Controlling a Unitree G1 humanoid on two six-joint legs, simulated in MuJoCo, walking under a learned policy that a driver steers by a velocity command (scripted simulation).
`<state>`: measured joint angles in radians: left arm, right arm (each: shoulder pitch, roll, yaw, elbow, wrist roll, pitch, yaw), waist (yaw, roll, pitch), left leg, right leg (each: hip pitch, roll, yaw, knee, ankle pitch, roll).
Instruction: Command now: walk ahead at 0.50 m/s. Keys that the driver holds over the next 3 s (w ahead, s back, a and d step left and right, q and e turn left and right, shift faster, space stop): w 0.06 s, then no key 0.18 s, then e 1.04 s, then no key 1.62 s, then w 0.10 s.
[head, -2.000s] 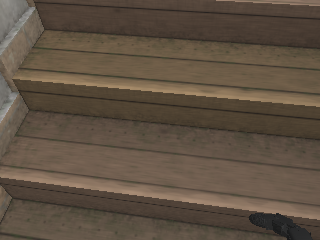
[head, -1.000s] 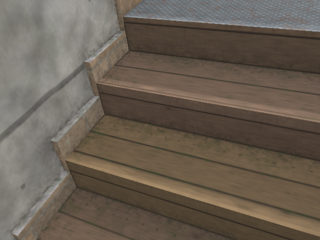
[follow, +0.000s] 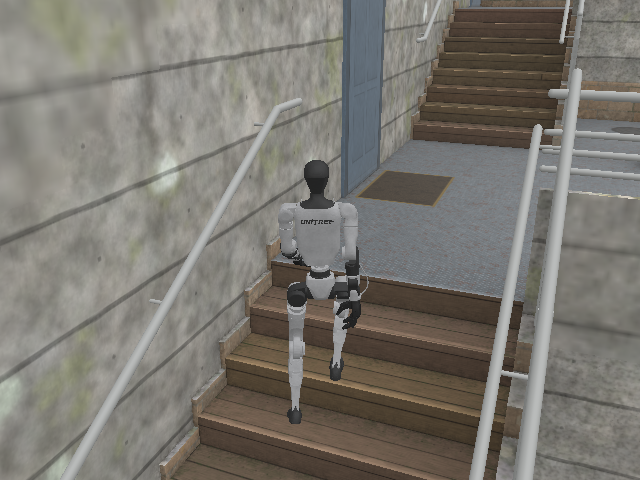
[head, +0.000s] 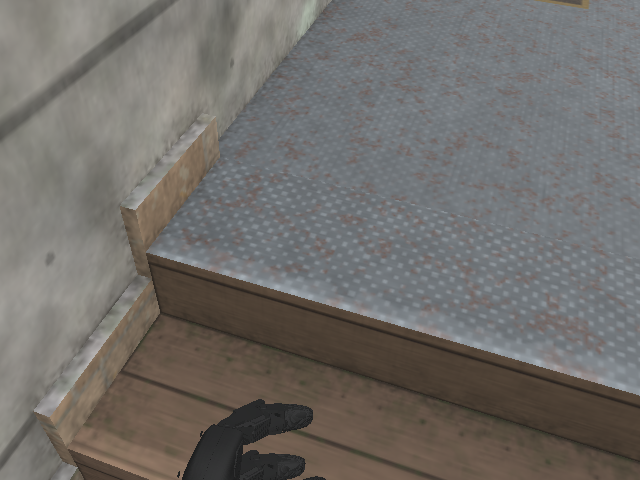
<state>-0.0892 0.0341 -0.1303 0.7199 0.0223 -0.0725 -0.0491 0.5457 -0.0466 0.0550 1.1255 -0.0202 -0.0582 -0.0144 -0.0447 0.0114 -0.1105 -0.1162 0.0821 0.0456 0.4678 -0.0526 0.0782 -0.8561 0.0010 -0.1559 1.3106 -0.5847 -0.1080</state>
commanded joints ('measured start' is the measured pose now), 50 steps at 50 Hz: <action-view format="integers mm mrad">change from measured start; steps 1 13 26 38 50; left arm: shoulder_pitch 550 376 399 39 141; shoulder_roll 370 80 95 45 184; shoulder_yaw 163 61 145 29 144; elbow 169 344 136 -305 -154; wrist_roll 33 49 -42 -13 -25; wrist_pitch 52 22 -65 62 77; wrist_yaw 71 50 16 54 74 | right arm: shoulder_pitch -187 -307 -33 -352 -330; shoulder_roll -132 -33 -324 -396 -183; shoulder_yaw -51 11 -93 -121 -76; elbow -133 -325 -258 -301 -502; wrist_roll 15 -11 -86 7 5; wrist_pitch -71 -4 39 105 67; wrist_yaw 39 15 -39 -78 -12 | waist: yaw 308 -43 -48 141 -25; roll -310 -38 166 203 -138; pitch -170 60 -258 18 93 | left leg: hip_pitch -674 -832 559 -252 -666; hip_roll -163 -68 433 144 -77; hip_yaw -199 -69 -338 168 -145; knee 1084 1164 75 -343 1300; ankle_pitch -32 211 1604 128 -133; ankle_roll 49 -14 257 65 -54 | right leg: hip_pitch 802 316 -90 -56 190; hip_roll -330 -121 149 -112 -72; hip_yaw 1212 117 347 101 591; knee -1095 -898 477 226 -666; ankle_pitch -340 808 -141 125 -113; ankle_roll -307 -8 154 137 -14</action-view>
